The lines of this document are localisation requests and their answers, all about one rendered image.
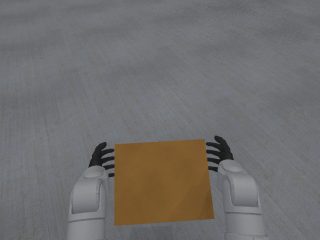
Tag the robot right forearm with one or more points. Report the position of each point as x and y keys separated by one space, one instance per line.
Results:
x=241 y=202

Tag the robot left forearm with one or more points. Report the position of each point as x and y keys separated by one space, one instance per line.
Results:
x=88 y=205

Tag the robot left hand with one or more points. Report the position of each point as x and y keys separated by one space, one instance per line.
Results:
x=97 y=155

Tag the robot right hand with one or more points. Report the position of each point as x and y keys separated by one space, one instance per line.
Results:
x=224 y=154

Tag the carton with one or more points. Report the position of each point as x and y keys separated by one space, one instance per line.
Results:
x=159 y=182

